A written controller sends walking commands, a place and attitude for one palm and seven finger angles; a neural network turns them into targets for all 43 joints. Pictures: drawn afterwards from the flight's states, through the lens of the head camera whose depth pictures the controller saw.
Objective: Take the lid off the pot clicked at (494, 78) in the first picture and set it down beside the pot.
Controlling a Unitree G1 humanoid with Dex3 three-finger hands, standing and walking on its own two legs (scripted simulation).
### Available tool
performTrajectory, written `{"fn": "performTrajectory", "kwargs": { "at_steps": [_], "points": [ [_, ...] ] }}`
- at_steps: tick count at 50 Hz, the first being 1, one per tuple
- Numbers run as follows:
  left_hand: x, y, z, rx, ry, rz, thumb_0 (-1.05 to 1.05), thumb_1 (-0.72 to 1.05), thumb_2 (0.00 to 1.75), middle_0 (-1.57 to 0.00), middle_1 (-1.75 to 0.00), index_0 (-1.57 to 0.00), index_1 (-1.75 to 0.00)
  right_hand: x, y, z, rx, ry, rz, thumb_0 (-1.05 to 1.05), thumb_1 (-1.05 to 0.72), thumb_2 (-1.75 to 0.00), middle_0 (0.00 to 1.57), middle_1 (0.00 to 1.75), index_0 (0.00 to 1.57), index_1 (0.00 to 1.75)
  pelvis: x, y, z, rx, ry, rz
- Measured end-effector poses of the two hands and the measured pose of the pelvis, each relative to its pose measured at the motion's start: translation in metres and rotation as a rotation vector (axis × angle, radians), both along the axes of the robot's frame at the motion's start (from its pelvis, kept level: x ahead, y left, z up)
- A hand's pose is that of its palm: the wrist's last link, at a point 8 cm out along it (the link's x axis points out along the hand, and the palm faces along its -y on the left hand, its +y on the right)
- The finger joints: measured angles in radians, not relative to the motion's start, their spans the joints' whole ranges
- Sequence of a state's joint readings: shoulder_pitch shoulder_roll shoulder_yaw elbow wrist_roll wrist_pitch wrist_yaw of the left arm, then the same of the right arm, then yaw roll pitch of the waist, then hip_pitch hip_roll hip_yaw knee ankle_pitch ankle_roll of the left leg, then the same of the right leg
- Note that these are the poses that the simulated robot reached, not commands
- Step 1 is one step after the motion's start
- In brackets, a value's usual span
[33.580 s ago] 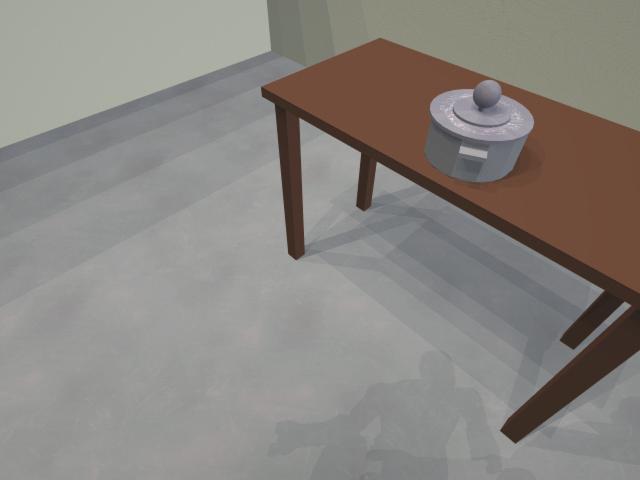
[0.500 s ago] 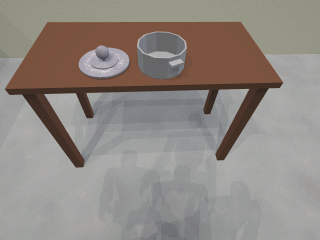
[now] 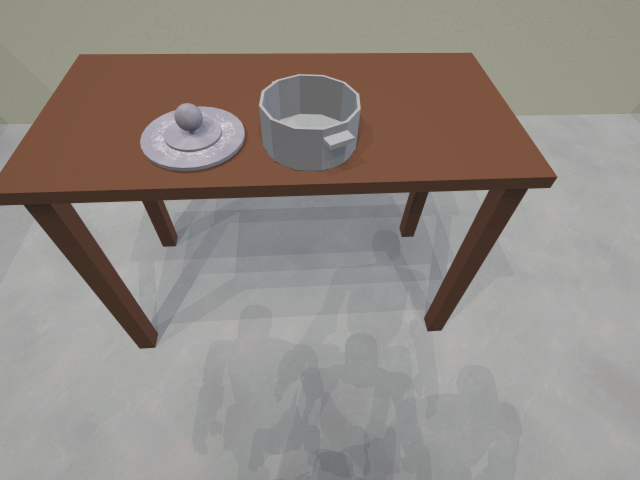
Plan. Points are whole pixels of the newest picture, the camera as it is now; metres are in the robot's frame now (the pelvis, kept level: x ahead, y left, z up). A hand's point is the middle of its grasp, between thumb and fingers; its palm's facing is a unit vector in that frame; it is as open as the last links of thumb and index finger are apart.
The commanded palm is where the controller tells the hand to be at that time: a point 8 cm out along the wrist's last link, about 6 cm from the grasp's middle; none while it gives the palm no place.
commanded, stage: let the arm hang, fingers relaxed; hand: left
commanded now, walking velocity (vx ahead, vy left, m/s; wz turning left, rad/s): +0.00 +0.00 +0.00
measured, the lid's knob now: (188, 117) +0.74 +0.29 +0.02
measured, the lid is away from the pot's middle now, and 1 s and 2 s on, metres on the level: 0.24 0.24 0.24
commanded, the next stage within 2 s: look to check the result in 0.12 s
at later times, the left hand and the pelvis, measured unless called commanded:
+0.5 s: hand out of the picture -0.01 +0.18 -0.18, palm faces +0.03 -0.98 -0.19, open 7.3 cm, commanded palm none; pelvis -0.02 +0.01 +0.00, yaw +0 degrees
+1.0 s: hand out of the picture -0.03 +0.19 -0.18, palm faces +0.02 -0.99 -0.17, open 7.4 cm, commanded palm none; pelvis -0.03 +0.03 +0.00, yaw +0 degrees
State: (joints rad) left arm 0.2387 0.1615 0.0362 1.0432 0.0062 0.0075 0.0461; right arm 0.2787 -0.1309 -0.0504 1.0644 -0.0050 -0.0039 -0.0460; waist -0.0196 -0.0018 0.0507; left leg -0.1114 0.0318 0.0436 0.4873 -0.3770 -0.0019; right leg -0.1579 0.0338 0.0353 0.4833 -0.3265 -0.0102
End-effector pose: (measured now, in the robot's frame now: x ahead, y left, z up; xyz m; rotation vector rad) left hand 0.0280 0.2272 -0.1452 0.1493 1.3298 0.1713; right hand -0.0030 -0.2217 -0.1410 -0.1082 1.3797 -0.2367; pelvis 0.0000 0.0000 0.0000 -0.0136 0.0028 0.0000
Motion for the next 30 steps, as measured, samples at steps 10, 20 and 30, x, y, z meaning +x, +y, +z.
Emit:
{"fn": "performTrajectory", "kwargs": {
  "at_steps": [10,20,30],
  "points": [
    [-0.023,0.001,-0.001,-0.01,0.046,0.006,0.0,0.91,0.9,-0.2,-0.3,-0.2,-0.29,-0.015,0.008,0.001,0.011,0.025,-0.002,0.0,-0.91,-0.9,0.19,0.3,0.2,0.3,-0.005,0.003,0.002,-0.001,-0.008,-0.002],
    [-0.035,0.004,0.0,-0.017,0.061,0.001,0.01,0.92,0.9,-0.2,-0.3,-0.2,-0.29,-0.036,0.023,0.002,0.034,0.057,-0.015,0.0,-0.91,-0.9,0.2,0.3,0.2,0.3,-0.013,0.009,0.003,0.0,-0.009,-0.004],
    [-0.043,0.009,-0.001,-0.022,0.067,-0.002,0.01,0.92,0.9,-0.2,-0.3,-0.2,-0.29,-0.049,0.034,0.002,0.043,0.068,-0.025,0.0,-0.9,-0.9,0.2,0.3,0.2,0.3,-0.02,0.015,0.004,0.0,-0.011,-0.006]
  ]
}}
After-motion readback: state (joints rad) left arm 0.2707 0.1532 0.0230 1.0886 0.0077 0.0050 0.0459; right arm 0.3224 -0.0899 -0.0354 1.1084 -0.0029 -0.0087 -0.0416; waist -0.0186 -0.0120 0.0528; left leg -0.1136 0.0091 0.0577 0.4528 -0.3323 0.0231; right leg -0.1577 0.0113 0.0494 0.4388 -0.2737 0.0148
